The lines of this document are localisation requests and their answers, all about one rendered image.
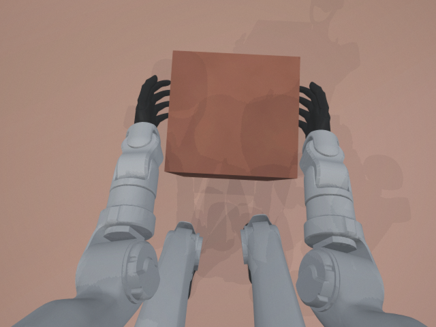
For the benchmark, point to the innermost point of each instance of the robot left hand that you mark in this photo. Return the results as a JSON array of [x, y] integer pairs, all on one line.
[[146, 110]]

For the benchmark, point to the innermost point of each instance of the robot right thigh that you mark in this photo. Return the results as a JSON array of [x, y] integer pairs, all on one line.
[[275, 303]]

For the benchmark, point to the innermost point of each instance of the carton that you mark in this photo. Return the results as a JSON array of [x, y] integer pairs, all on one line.
[[233, 116]]

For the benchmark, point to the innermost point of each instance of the robot right shin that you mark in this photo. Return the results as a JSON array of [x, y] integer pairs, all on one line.
[[263, 217]]

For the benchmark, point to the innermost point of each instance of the right robot forearm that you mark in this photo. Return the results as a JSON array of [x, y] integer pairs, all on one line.
[[331, 220]]

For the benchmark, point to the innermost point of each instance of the robot right upper arm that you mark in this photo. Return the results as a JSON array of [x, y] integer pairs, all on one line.
[[345, 290]]

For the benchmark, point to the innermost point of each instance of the left robot forearm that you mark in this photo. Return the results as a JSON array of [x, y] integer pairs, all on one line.
[[129, 211]]

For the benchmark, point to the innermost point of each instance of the robot right hand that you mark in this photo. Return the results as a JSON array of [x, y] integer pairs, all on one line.
[[317, 116]]

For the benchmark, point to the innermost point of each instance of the robot left upper arm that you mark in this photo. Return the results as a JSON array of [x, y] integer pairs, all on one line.
[[112, 281]]

